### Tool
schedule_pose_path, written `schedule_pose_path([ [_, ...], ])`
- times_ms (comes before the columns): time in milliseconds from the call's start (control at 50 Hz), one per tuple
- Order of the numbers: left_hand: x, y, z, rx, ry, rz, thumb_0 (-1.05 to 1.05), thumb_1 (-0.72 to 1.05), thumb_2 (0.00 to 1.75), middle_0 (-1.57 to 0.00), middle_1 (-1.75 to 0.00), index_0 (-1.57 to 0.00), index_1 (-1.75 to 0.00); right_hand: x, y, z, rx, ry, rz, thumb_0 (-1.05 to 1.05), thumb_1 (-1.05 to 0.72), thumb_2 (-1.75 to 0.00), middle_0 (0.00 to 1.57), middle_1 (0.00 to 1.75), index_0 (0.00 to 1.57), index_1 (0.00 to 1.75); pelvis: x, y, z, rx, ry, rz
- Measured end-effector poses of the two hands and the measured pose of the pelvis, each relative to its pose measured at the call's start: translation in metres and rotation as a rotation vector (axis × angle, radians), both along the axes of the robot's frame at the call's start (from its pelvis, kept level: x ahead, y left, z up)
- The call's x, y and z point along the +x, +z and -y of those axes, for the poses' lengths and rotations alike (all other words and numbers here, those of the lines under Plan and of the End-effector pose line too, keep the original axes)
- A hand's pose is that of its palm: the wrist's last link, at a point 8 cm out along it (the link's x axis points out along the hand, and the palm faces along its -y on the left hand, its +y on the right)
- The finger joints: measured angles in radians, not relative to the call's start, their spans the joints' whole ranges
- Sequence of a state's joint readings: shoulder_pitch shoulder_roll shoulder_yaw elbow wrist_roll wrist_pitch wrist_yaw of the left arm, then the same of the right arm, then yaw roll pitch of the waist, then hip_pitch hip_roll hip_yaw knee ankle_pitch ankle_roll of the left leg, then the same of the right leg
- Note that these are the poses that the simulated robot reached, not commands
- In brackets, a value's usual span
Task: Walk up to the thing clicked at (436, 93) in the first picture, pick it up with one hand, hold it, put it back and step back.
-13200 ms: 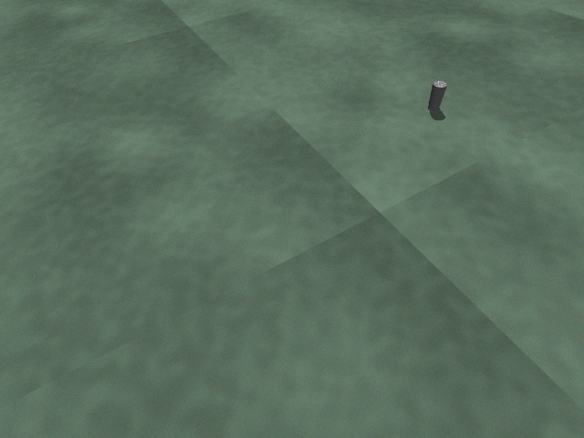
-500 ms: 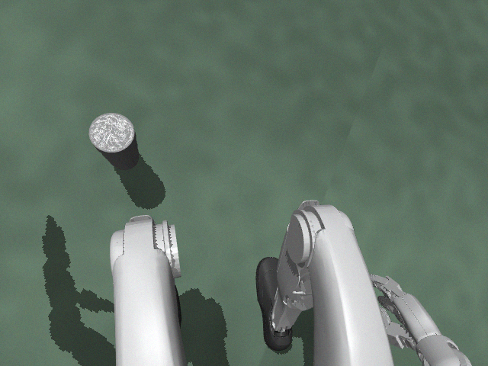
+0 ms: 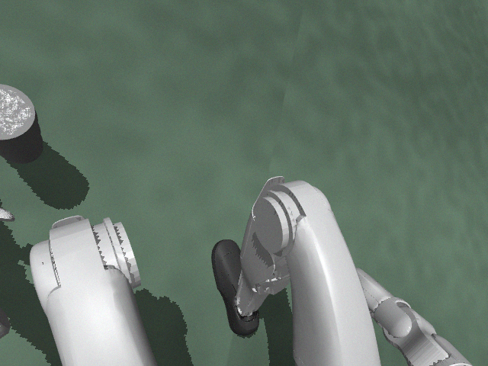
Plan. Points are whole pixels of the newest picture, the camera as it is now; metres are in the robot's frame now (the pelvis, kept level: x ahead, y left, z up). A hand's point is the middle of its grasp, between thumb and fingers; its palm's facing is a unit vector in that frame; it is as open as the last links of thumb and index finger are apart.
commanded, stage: close in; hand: left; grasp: from the side
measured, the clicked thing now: (11, 131) +0.48 +0.27 -0.22
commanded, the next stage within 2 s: rest palm in 0.40 s
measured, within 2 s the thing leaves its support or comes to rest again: leaves its support in 1.90 s
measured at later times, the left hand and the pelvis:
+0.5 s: hand (9, 155) +0.43 +0.27 -0.18, palm faces +0.25 -0.97 +0.00, open 17.4 cm; pelvis -0.01 +0.00 -0.01, yaw -2 degrees
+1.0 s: hand (11, 147) +0.45 +0.27 -0.19, palm faces +0.27 -0.96 -0.03, open 13.0 cm; pelvis +0.00 +0.01 +0.00, yaw -3 degrees
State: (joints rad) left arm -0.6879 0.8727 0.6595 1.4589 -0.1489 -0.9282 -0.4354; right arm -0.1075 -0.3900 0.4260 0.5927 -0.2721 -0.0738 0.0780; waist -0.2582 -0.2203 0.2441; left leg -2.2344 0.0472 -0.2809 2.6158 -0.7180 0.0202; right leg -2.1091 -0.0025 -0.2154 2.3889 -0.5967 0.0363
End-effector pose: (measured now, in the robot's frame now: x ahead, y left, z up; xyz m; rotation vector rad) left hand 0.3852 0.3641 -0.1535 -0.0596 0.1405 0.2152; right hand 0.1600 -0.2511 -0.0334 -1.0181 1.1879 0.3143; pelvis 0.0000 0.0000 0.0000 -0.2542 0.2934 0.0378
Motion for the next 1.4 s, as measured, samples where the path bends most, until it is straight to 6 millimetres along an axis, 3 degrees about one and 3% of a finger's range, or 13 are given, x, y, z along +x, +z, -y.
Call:
schedule_pose_path([
  [120,0.008,-0.011,0.016,0.006,0.061,0.051,-0.02,-0.60,0.02,-0.07,-0.07,-0.06,-0.08,-0.009,0.003,-0.002,-0.036,0.031,-0.039,0.00,-0.95,-0.91,0.21,0.30,0.21,0.30,-0.003,-0.004,-0.001,-0.018,-0.009,0.042],
  [440,0.012,-0.019,0.047,0.055,0.009,0.045,-0.02,-0.54,0.05,-0.05,-0.07,-0.05,-0.06,-0.025,0.006,0.001,-0.083,0.049,-0.104,0.00,-0.94,-0.91,0.21,0.30,0.21,0.30,-0.007,-0.007,-0.003,-0.040,-0.020,0.074],
  [580,0.015,-0.022,0.047,0.062,0.072,0.067,-0.02,-0.50,0.09,-0.05,-0.07,-0.05,-0.07,-0.023,0.007,-0.002,-0.096,0.071,-0.117,0.00,-0.93,-0.91,0.21,0.30,0.21,0.30,-0.007,-0.008,-0.002,-0.047,-0.026,0.084],
  [720,0.018,-0.030,0.050,0.092,0.023,0.049,-0.02,-0.39,0.14,-0.08,-0.08,-0.07,-0.09,-0.020,0.007,-0.006,-0.107,0.080,-0.131,0.00,-0.91,-0.91,0.21,0.30,0.21,0.30,-0.007,-0.007,-0.005,-0.061,-0.030,0.078],
  [1160,0.031,-0.029,0.046,0.101,0.088,0.051,-0.01,0.14,0.52,-0.51,-0.49,-0.49,-0.49,-0.016,0.013,-0.007,-0.136,0.095,-0.167,0.00,-0.89,-0.90,0.21,0.30,0.21,0.30,-0.005,-0.001,-0.005,-0.078,-0.035,0.066],
  [1400,0.038,-0.029,0.042,0.100,0.096,0.060,0.02,-0.08,0.64,-0.58,-0.73,-0.58,-0.74,-0.021,0.015,-0.009,-0.146,0.082,-0.184,0.00,-0.88,-0.90,0.21,0.30,0.21,0.30,-0.005,0.000,-0.007,-0.084,-0.039,0.060],
])
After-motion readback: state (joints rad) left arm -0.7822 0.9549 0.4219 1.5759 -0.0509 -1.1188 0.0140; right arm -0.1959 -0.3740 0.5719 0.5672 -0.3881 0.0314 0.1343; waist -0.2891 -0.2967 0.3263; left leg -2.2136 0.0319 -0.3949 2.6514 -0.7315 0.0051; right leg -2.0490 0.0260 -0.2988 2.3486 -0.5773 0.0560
